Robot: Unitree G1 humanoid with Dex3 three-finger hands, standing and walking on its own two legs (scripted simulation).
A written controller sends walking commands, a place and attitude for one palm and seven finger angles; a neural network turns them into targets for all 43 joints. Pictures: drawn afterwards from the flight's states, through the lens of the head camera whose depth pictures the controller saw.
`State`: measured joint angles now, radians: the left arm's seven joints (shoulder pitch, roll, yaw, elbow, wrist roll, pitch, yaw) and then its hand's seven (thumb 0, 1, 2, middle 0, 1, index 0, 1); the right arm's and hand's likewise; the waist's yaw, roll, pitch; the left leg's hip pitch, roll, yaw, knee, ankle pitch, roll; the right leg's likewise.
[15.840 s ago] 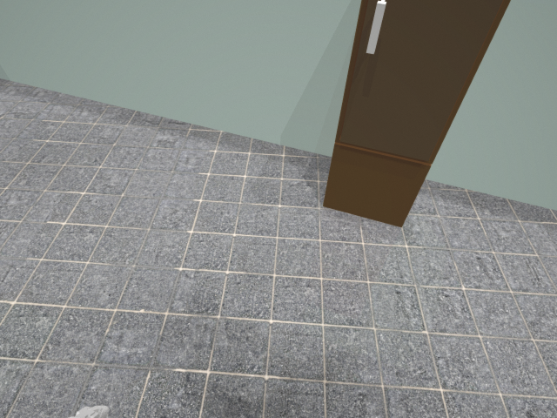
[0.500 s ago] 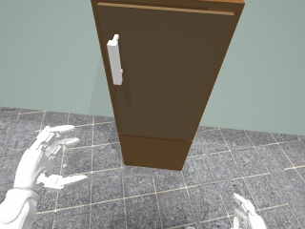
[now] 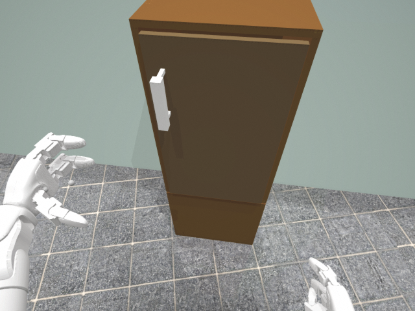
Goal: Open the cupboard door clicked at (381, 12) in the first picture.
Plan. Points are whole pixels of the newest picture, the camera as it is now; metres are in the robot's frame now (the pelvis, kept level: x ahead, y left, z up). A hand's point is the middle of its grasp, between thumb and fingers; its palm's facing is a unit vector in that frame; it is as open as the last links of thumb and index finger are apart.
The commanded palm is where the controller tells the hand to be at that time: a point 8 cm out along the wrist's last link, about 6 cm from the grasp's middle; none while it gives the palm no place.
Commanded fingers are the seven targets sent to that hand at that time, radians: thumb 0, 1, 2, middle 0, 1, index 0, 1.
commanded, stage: raise the hand with hooked fingers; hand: left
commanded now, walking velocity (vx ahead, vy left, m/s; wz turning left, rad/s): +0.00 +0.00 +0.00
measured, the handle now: (163, 100) +0.54 +0.17 +0.12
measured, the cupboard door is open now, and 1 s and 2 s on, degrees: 0 0 0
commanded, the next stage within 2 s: move the hooked fingers beside the handle in 0.60 s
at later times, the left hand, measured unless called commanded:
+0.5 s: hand (74, 172) +0.29 +0.26 +0.14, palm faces +0.04 -1.00 -0.05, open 14.0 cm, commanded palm +0.26 +0.31 +0.14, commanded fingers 0.00 -0.50 0.30 -0.30 -1.20 -0.30 -1.20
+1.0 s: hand (85, 159) +0.32 +0.26 +0.14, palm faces +0.00 -1.00 -0.04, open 14.0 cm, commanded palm +0.30 +0.30 +0.14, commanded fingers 0.00 -0.50 0.30 -0.30 -1.20 -0.30 -1.20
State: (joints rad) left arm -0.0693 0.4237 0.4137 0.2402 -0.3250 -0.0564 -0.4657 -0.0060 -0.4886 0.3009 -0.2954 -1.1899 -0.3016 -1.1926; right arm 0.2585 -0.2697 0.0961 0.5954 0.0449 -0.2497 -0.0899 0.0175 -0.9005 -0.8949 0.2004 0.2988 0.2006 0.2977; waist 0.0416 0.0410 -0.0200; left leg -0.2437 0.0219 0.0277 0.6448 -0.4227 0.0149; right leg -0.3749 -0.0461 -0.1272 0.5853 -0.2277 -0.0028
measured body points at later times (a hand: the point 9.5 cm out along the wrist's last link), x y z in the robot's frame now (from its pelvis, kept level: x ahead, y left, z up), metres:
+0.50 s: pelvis +0.00 -0.01 +0.01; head +0.00 -0.02 +0.46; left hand +0.28 +0.32 +0.15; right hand +0.16 -0.25 -0.07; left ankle -0.05 +0.10 -0.72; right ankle +0.05 -0.12 -0.73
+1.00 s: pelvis -0.01 -0.01 +0.00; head +0.01 -0.01 +0.45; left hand +0.32 +0.31 +0.15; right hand +0.15 -0.25 -0.08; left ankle -0.05 +0.10 -0.72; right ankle +0.05 -0.12 -0.72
